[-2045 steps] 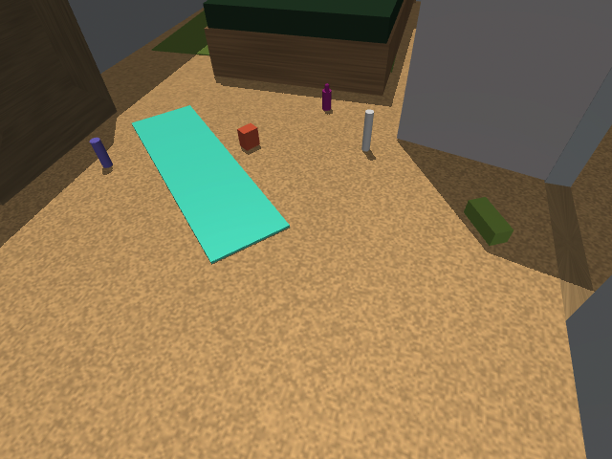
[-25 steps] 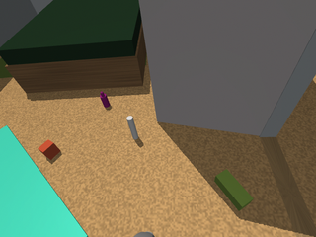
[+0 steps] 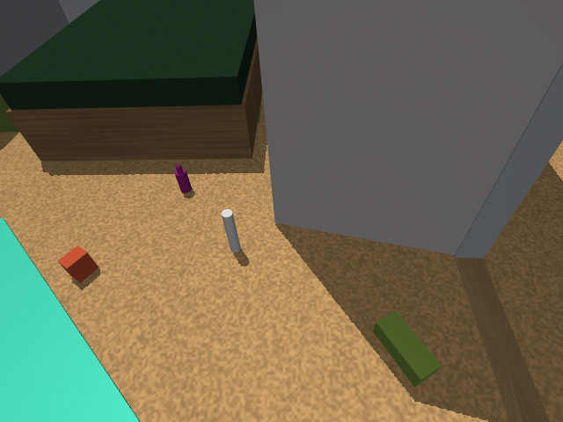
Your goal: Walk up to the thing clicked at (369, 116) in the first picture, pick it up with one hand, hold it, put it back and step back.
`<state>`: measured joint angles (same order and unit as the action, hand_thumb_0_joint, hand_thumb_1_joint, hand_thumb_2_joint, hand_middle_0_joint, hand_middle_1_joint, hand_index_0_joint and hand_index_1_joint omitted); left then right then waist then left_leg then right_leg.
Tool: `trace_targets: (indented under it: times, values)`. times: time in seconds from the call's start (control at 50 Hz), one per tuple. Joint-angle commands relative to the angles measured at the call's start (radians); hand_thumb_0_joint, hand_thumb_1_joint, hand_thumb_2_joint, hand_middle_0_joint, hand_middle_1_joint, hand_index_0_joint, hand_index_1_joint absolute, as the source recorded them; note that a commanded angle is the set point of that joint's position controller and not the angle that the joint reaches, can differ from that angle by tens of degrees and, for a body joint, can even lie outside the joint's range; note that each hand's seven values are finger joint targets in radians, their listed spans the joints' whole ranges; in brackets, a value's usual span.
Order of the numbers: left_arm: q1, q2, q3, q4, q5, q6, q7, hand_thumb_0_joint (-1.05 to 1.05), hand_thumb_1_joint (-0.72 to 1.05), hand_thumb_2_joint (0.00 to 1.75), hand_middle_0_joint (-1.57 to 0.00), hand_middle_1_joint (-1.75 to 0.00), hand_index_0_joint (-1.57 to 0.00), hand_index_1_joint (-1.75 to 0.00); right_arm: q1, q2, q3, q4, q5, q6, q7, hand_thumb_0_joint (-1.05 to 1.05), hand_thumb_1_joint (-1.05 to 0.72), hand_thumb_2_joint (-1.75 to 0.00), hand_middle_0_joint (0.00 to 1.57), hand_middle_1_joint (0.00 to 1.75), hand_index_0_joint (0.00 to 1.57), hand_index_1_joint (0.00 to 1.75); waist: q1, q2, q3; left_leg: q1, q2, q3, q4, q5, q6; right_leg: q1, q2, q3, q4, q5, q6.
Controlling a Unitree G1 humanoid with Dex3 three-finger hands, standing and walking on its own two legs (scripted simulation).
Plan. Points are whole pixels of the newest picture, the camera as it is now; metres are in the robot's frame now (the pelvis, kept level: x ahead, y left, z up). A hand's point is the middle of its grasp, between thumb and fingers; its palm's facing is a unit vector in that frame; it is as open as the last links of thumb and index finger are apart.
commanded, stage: step back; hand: left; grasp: from the side
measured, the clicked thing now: (231, 231) +0.97 +0.27 -0.64
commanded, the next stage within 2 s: stand in 0.46 s
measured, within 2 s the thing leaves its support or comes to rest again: neither
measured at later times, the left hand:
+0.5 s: hand out of the picture +0.13 +0.30 -0.14, palm faces +0.04 -0.93 -0.37, open 7.4 cm
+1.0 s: hand out of the picture +0.10 +0.28 -0.13, palm faces +0.01 -0.94 -0.35, open 7.4 cm
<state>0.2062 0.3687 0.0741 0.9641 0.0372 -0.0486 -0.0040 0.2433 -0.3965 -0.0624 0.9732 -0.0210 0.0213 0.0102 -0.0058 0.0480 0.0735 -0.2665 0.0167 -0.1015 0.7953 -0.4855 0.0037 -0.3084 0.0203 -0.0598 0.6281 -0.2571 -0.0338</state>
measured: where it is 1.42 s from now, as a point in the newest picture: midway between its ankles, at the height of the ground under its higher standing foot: outside the picture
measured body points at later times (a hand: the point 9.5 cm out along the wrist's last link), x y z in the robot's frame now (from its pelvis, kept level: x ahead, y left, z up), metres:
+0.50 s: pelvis +0.04 +0.03 +0.01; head +0.07 +0.04 +0.46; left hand +0.13 +0.35 -0.12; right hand +0.14 -0.26 -0.12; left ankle +0.05 +0.17 -0.72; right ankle +0.05 -0.10 -0.72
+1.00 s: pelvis +0.03 +0.02 +0.03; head +0.04 +0.02 +0.47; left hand +0.10 +0.33 -0.10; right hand +0.13 -0.27 -0.11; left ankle +0.05 +0.17 -0.72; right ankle +0.05 -0.10 -0.72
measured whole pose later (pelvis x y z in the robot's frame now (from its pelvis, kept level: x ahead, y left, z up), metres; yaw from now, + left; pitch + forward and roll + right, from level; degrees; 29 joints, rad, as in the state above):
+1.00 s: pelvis +0.03 +0.02 +0.03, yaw +1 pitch -4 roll +0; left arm 0.09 0.35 0.00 1.15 0.01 -0.02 -0.01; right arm 0.07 -0.35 -0.01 1.13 -0.01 -0.01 0.02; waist 0.01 0.01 0.07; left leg -0.13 0.04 -0.01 0.35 -0.16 -0.04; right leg -0.12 -0.03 -0.03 0.35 -0.17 0.02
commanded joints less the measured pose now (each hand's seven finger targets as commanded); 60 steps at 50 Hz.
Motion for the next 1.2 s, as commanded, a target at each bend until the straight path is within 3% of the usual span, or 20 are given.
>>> trace_targets:
  times: [0.0, 0.04, 0.16, 0.2, 0.22, 0.24, 0.26, 0.28, 0.3, 0.32, 0.36, 0.4, 0.42, 0.44, 0.48, 0.54, 0.6, 0.82, 1.0, 1.18]
  values:
    - [-0.043, 0.302, 0.075, -0.092, 0.001, -0.027, 0.022, 0.00, 0.90, 0.90, -0.20, -0.30, -0.20, -0.30, 0.007, -0.204, -0.043, -0.064, 0.004, -0.025, -0.016, 0.00, -0.90, -0.90, 0.20, 0.30, 0.20, 0.30, 0.033, -0.085, 0.042, -0.246, 0.014, -0.075, 0.212, -0.056, 0.012, 0.054, -0.397, 0.549, -0.388, -0.339, -0.210]
    - [-0.056, 0.267, 0.056, -0.083, -0.006, -0.032, 0.024, 0.00, 0.90, 0.90, -0.20, -0.30, -0.20, -0.30, 0.030, -0.172, -0.035, -0.037, 0.005, -0.027, -0.012, 0.00, -0.90, -0.90, 0.20, 0.30, 0.20, 0.30, 0.020, -0.115, 0.008, -0.185, 0.006, -0.063, 0.170, 0.025, 0.009, 0.038, -0.296, 0.362, -0.342, -0.155, -0.139]
    - [-0.113, 0.266, 0.048, -0.086, -0.007, -0.019, 0.020, 0.00, 0.90, 0.90, -0.20, -0.30, -0.20, -0.30, 0.021, -0.150, -0.027, -0.021, -0.001, -0.031, -0.008, 0.00, -0.90, -0.90, 0.20, 0.30, 0.20, 0.30, 0.014, -0.232, -0.056, -0.038, 0.016, 0.093, -0.118, 0.066, -0.012, 0.018, -0.278, 0.210, -0.231, 0.111, -0.140]
    - [-0.120, 0.251, 0.035, -0.081, -0.023, -0.005, 0.019, 0.00, 0.90, 0.90, -0.20, -0.30, -0.20, -0.30, 0.040, -0.143, -0.030, 0.003, -0.006, -0.042, -0.016, 0.00, -0.90, -0.90, 0.20, 0.30, 0.20, 0.30, -0.007, -0.192, -0.099, 0.063, -0.019, 0.140, -0.293, 0.226, -0.012, 0.024, -0.231, 0.153, -0.101, 0.233, -0.098]
    - [-0.112, 0.223, 0.025, -0.080, -0.027, 0.002, 0.019, 0.00, 0.90, 0.90, -0.20, -0.30, -0.20, -0.30, 0.031, -0.150, -0.033, 0.009, -0.011, -0.045, -0.022, 0.00, -0.90, -0.90, 0.20, 0.30, 0.20, 0.30, -0.012, -0.156, -0.107, 0.094, -0.014, 0.113, -0.336, 0.329, -0.003, 0.015, -0.207, 0.134, -0.046, 0.285, -0.065]
    - [-0.099, 0.199, 0.017, -0.085, -0.030, 0.006, 0.020, 0.00, 0.90, 0.90, -0.20, -0.30, -0.20, -0.30, 0.019, -0.177, -0.040, 0.004, -0.016, -0.050, -0.028, 0.00, -0.90, -0.90, 0.20, 0.30, 0.20, 0.30, -0.004, -0.101, -0.139, 0.124, 0.054, 0.023, -0.348, 0.444, 0.026, 0.011, -0.177, 0.114, 0.016, 0.293, -0.032]
    - [-0.091, 0.173, 0.010, -0.087, -0.040, 0.010, 0.020, 0.00, 0.90, 0.90, -0.20, -0.30, -0.20, -0.30, -0.021, -0.220, -0.044, -0.009, -0.021, -0.056, -0.032, 0.00, -0.90, -0.90, 0.20, 0.30, 0.20, 0.30, 0.016, 0.002, -0.160, 0.102, 0.180, -0.133, -0.375, 0.511, 0.074, -0.003, -0.108, 0.076, 0.072, 0.181, 0.002]
    - [-0.084, 0.188, 0.012, -0.063, -0.049, 0.022, 0.022, 0.00, 0.90, 0.90, -0.20, -0.30, -0.20, -0.30, -0.109, -0.265, -0.042, -0.027, -0.008, -0.053, -0.029, 0.00, -0.90, -0.90, 0.20, 0.30, 0.20, 0.30, 0.035, 0.050, -0.144, 0.003, 0.240, -0.188, -0.378, 0.424, 0.162, 0.040, -0.040, 0.039, 0.068, -0.062, 0.014]
    - [-0.077, 0.199, 0.013, -0.035, -0.040, 0.024, 0.025, 0.00, 0.90, 0.90, -0.20, -0.30, -0.20, -0.30, -0.150, -0.259, -0.040, -0.028, -0.003, -0.050, -0.025, 0.00, -0.90, -0.90, 0.20, 0.30, 0.20, 0.30, 0.040, 0.061, -0.121, -0.077, 0.251, -0.180, -0.369, 0.390, 0.182, 0.126, -0.047, 0.046, 0.041, -0.147, 0.011]
    - [-0.070, 0.199, 0.008, -0.023, -0.035, 0.018, 0.025, 0.00, 0.90, 0.90, -0.20, -0.30, -0.20, -0.30, -0.164, -0.232, -0.030, -0.017, -0.003, -0.046, -0.024, 0.00, -0.90, -0.90, 0.20, 0.30, 0.20, 0.30, 0.053, 0.035, -0.122, -0.069, 0.212, -0.117, -0.344, 0.422, 0.145, 0.152, -0.061, 0.063, -0.041, -0.080, 0.006]
    - [-0.071, 0.230, 0.016, -0.012, -0.033, 0.006, 0.023, 0.00, 0.90, 0.90, -0.20, -0.30, -0.20, -0.30, -0.164, -0.187, -0.014, -0.014, 0.005, -0.045, -0.026, 0.00, -0.90, -0.90, 0.20, 0.30, 0.20, 0.30, 0.040, 0.003, -0.157, -0.023, 0.118, -0.008, -0.274, 0.497, 0.063, 0.175, -0.125, 0.121, -0.085, 0.207, -0.009]
    - [-0.108, 0.243, 0.017, -0.013, -0.038, 0.007, 0.024, 0.00, 0.90, 0.90, -0.20, -0.30, -0.20, -0.30, -0.131, -0.177, -0.014, 0.014, 0.006, -0.044, -0.028, 0.00, -0.90, -0.90, 0.20, 0.30, 0.20, 0.30, 0.013, -0.004, -0.172, 0.017, 0.100, 0.008, -0.283, 0.494, 0.040, 0.166, -0.156, 0.151, -0.080, 0.272, -0.023]
    - [-0.112, 0.232, 0.012, -0.005, -0.041, 0.008, 0.024, 0.00, 0.90, 0.90, -0.20, -0.30, -0.20, -0.30, -0.145, -0.179, -0.011, 0.022, 0.006, -0.044, -0.027, 0.00, -0.90, -0.90, 0.20, 0.30, 0.20, 0.30, 0.019, 0.017, -0.163, 0.029, 0.111, -0.004, -0.298, 0.511, 0.044, 0.161, -0.146, 0.134, -0.075, 0.272, -0.015]
    - [-0.094, 0.173, -0.018, 0.027, -0.044, 0.013, 0.017, 0.00, 0.90, 0.90, -0.20, -0.30, -0.20, -0.30, -0.136, -0.189, -0.001, 0.027, 0.010, -0.058, -0.022, 0.00, -0.90, -0.90, 0.20, 0.30, 0.20, 0.30, 0.024, 0.008, -0.170, 0.067, 0.129, -0.037, -0.349, 0.549, 0.050, 0.176, -0.125, 0.110, -0.096, 0.262, -0.003]
    - [-0.110, 0.177, -0.024, 0.034, -0.044, 0.016, 0.014, 0.00, 0.90, 0.90, -0.20, -0.30, -0.20, -0.30, -0.159, -0.199, -0.002, 0.033, 0.007, -0.068, -0.021, 0.00, -0.90, -0.90, 0.20, 0.30, 0.20, 0.30, 0.018, 0.019, -0.149, 0.091, 0.147, -0.048, -0.375, 0.605, 0.050, 0.174, -0.114, 0.102, -0.129, 0.242, 0.012]
    - [-0.131, 0.197, -0.027, 0.064, -0.037, 0.016, 0.012, 0.00, 0.90, 0.90, -0.20, -0.30, -0.20, -0.30, -0.191, -0.180, 0.006, 0.044, 0.014, -0.063, -0.018, 0.00, -0.90, -0.90, 0.20, 0.30, 0.20, 0.30, 0.018, -0.006, -0.110, 0.084, 0.133, -0.031, -0.409, 0.524, 0.033, 0.196, -0.127, 0.111, -0.191, 0.234, 0.017]
    - [-0.149, 0.197, -0.032, 0.077, -0.035, 0.012, 0.009, 0.00, 0.90, 0.90, -0.20, -0.30, -0.20, -0.30, -0.200, -0.174, 0.009, 0.053, 0.016, -0.066, -0.015, 0.00, -0.90, -0.90, 0.20, 0.30, 0.20, 0.30, 0.011, -0.019, -0.123, 0.147, 0.123, -0.006, -0.419, 0.558, 0.016, 0.197, -0.140, 0.116, -0.228, 0.266, 0.016]
    - [-0.181, 0.203, -0.035, 0.114, -0.028, 0.003, 0.008, 0.00, 0.90, 0.90, -0.20, -0.30, -0.20, -0.30, -0.237, -0.158, 0.014, 0.076, 0.015, -0.055, -0.008, 0.00, -0.90, -0.90, 0.20, 0.30, 0.20, 0.30, 0.003, -0.048, -0.111, 0.155, 0.114, 0.018, -0.492, 0.436, 0.007, 0.221, -0.154, 0.122, -0.333, 0.207, 0.026]
    - [-0.175, 0.206, -0.032, 0.130, -0.027, 0.009, 0.003, 0.00, 0.90, 0.90, -0.20, -0.30, -0.20, -0.30, -0.218, -0.163, 0.016, 0.100, 0.010, -0.051, -0.002, 0.00, -0.90, -0.90, 0.20, 0.30, 0.20, 0.30, 0.008, -0.047, -0.056, 0.091, 0.103, 0.005, -0.542, 0.239, -0.001, 0.172, -0.146, 0.129, -0.378, -0.012, 0.027]
    - [-0.155, 0.211, -0.030, 0.126, -0.029, 0.010, 0.001, 0.00, 0.90, 0.90, -0.20, -0.30, -0.20, -0.30, -0.186, -0.161, 0.018, 0.107, 0.008, -0.053, -0.004, 0.00, -0.90, -0.90, 0.20, 0.30, 0.20, 0.30, 0.009, -0.063, -0.079, 0.122, 0.106, 0.007, -0.524, 0.285, 0.001, 0.151, -0.152, 0.143, -0.376, 0.004, 0.019]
